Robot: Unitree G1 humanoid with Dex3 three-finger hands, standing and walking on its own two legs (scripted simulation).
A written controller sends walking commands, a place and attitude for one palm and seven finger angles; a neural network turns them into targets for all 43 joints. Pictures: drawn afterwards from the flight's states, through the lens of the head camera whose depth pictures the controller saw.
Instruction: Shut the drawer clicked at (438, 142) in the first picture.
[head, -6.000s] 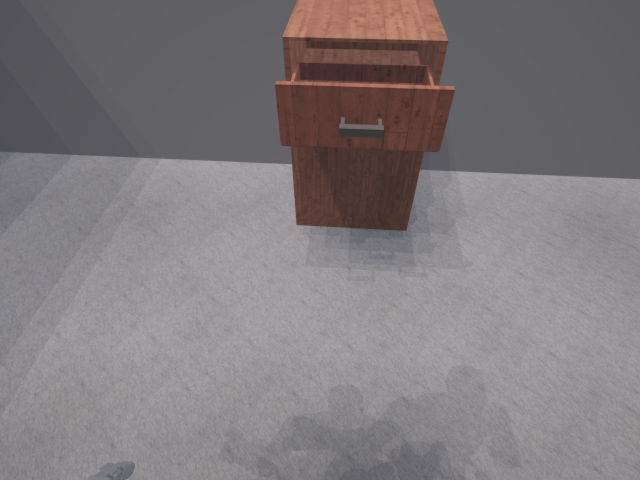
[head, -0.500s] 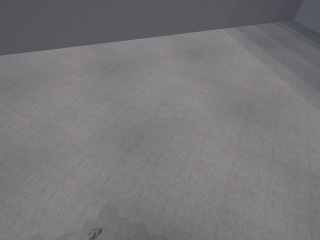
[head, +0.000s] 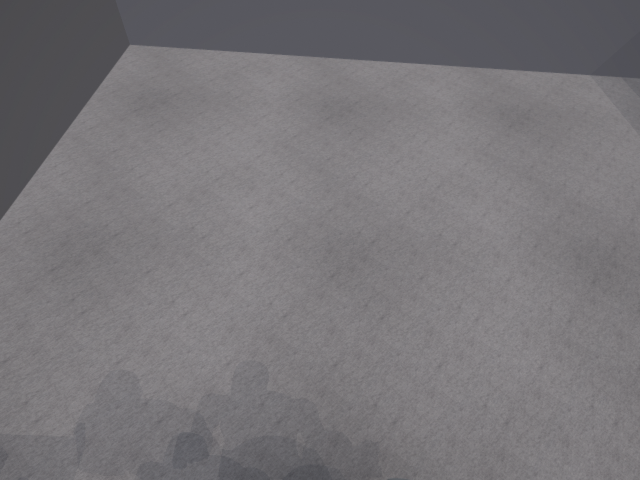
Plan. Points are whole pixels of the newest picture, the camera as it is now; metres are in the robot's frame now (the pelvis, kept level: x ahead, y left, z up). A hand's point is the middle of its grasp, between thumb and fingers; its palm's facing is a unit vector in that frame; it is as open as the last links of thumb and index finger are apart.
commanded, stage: turn to face it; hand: left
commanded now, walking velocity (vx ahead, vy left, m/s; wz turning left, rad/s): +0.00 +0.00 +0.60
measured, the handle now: out of the picture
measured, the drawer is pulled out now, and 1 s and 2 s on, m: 0.30 0.30 0.30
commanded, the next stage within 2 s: none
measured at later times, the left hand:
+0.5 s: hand out of the picture -0.04 +0.15 -0.16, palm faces +0.35 -0.90 -0.26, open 7.3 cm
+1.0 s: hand out of the picture -0.03 +0.24 -0.15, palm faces +0.60 -0.76 -0.26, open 7.3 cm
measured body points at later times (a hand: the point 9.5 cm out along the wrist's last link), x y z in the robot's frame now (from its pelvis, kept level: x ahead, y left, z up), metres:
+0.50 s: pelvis -0.02 -0.04 +0.00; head +0.03 -0.05 +0.45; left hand -0.06 +0.20 -0.14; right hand +0.13 -0.28 -0.16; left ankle -0.08 +0.11 -0.68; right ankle -0.03 -0.16 -0.74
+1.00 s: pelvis -0.01 +0.00 +0.00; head +0.03 +0.03 +0.44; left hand -0.06 +0.28 -0.13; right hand +0.20 -0.17 -0.15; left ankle -0.08 +0.08 -0.74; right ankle +0.09 -0.12 -0.70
